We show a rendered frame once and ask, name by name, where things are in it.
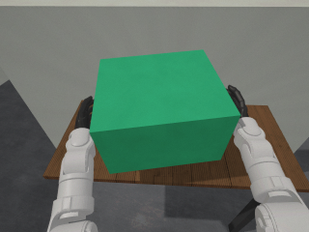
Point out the left robot upper arm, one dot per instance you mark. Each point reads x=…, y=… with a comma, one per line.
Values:
x=80, y=226

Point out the table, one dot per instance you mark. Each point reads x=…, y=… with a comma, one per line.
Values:
x=228, y=172

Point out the robot right hand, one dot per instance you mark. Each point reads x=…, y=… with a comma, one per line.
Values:
x=238, y=101

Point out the carton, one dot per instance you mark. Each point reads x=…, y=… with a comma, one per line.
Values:
x=159, y=110

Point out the robot left hand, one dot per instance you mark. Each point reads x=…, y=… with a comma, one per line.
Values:
x=84, y=117

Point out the right robot forearm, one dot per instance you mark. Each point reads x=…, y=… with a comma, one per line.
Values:
x=268, y=181

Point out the right robot upper arm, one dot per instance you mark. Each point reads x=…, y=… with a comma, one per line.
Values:
x=282, y=217

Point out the left robot forearm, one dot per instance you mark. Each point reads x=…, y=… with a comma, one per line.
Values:
x=75, y=198

